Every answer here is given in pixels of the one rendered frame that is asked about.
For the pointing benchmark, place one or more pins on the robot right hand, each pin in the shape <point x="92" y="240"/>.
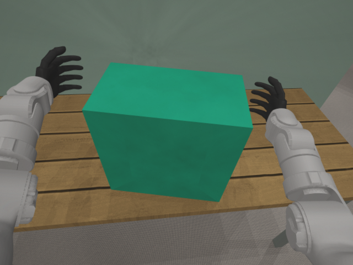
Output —
<point x="276" y="98"/>

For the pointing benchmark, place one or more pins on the table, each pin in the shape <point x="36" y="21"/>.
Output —
<point x="73" y="189"/>

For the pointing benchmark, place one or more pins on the robot right upper arm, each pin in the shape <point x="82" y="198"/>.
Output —
<point x="321" y="230"/>

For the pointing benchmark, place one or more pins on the robot right forearm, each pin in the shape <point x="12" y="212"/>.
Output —
<point x="305" y="178"/>

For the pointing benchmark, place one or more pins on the carton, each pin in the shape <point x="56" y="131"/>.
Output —
<point x="168" y="131"/>

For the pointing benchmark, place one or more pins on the robot left upper arm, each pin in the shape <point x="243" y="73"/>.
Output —
<point x="18" y="195"/>

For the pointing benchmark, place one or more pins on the robot left forearm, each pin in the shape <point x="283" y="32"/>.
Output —
<point x="22" y="112"/>

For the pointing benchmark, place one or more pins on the robot left hand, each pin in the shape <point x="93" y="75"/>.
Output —
<point x="50" y="70"/>

